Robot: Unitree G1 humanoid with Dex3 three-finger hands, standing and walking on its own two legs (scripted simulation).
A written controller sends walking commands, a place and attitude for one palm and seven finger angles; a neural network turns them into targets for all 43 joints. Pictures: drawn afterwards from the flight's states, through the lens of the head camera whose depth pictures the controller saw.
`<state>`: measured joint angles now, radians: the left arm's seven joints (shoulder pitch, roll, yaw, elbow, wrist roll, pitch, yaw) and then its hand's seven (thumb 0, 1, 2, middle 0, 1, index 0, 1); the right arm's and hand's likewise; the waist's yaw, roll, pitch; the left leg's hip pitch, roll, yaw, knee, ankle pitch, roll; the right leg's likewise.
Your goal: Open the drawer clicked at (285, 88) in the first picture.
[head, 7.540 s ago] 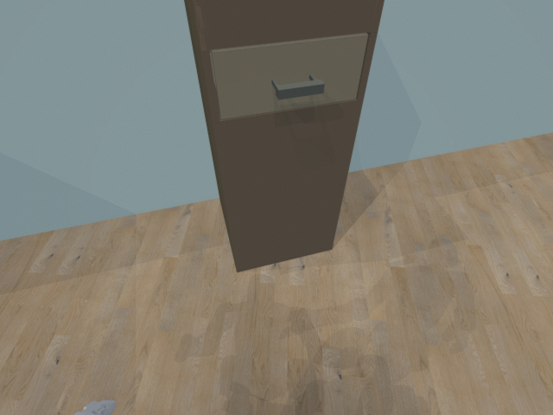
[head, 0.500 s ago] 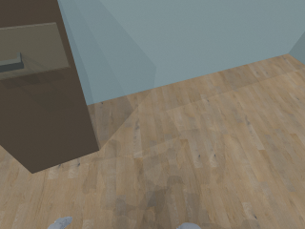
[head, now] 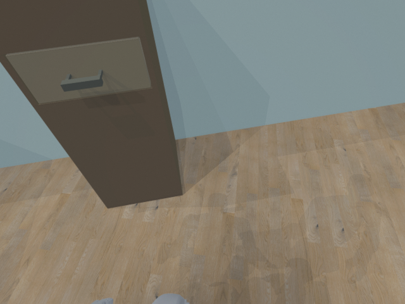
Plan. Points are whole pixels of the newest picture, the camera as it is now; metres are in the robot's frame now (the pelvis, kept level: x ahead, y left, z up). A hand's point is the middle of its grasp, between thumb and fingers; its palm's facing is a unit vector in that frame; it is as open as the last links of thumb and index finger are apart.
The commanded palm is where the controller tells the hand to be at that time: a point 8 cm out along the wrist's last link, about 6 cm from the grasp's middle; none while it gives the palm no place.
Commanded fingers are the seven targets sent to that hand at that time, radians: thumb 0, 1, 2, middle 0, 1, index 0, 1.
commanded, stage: turn to face it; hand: left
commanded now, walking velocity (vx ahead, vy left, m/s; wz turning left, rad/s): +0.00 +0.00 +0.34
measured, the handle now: (83, 79) +0.74 +0.39 +0.06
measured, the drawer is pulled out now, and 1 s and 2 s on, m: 0.00 0.00 0.00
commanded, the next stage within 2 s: take the last steps up to it in 0.16 s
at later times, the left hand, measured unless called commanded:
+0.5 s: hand out of the picture +0.00 +0.27 -0.17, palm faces +0.21 -0.95 -0.21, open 7.4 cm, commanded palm none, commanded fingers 0.00 0.90 0.90 -0.20 -0.30 -0.20 -0.30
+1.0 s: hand out of the picture +0.06 +0.19 -0.16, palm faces +0.28 -0.94 -0.20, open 7.3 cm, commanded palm none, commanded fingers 0.00 0.90 0.90 -0.20 -0.30 -0.20 -0.30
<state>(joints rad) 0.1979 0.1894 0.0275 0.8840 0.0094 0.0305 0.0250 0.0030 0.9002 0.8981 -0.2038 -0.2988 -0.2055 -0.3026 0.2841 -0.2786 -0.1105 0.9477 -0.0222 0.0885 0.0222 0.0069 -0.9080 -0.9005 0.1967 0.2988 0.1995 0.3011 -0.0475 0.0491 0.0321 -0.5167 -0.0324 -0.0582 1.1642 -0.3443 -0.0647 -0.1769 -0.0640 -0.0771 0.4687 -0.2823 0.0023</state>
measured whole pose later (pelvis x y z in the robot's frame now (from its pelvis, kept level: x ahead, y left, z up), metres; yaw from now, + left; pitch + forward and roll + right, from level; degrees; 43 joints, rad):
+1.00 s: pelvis +0.13 +0.04 +0.01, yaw +13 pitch -1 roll +0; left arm 0.40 0.12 0.02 1.10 0.01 -0.06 0.01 0.00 0.92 0.90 -0.20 -0.30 -0.20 -0.30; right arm 0.32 -0.19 -0.07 1.08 -0.02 0.02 0.02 0.01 -0.91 -0.90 0.19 0.30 0.20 0.30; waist 0.00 0.04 0.00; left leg -0.54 0.10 0.03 1.03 -0.17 -0.02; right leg -0.07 -0.02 -0.17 0.32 -0.23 -0.04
